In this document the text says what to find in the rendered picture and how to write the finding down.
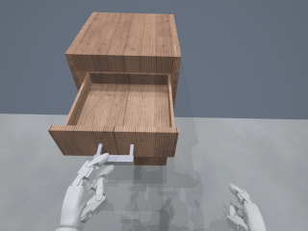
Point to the cabinet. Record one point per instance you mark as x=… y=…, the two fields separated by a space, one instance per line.
x=127 y=43

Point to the handle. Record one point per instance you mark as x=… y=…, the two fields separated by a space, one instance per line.
x=117 y=160

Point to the drawer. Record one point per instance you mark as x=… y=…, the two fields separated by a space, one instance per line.
x=117 y=109

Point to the left robot hand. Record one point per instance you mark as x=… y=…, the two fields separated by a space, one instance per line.
x=79 y=194

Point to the right robot hand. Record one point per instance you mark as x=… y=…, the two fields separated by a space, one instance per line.
x=249 y=217

